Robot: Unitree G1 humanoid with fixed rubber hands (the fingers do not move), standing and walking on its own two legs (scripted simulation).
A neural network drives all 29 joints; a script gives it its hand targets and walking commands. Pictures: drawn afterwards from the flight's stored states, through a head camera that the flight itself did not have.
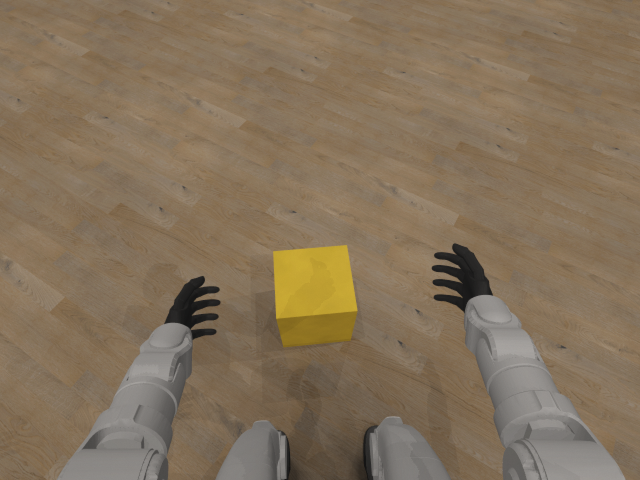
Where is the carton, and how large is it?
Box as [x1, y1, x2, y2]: [273, 245, 357, 346]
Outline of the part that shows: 346,245 273,251 276,319 283,346 350,340 357,310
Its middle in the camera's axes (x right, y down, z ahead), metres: -0.02 +0.17 +1.15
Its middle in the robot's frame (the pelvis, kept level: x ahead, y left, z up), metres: +0.60 +0.02 -0.62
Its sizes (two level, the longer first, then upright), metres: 0.210 0.200 0.250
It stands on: the floor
